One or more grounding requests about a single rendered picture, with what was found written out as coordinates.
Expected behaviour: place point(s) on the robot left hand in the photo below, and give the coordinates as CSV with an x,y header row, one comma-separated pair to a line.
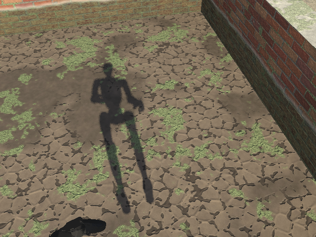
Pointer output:
x,y
79,227

